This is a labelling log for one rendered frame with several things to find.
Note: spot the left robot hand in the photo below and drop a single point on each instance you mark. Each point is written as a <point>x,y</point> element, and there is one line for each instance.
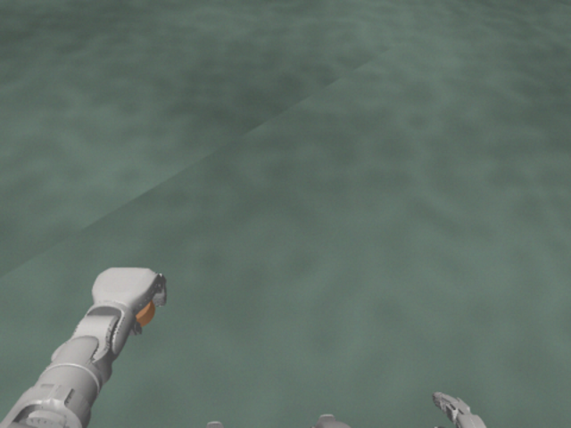
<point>132,287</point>

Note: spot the left robot arm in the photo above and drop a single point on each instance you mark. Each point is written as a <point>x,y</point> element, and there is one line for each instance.
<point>67,389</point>

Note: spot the right robot hand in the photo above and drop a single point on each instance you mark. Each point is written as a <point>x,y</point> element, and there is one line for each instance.
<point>457,411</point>

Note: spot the tin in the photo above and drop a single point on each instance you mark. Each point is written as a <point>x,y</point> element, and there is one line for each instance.
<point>146,314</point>

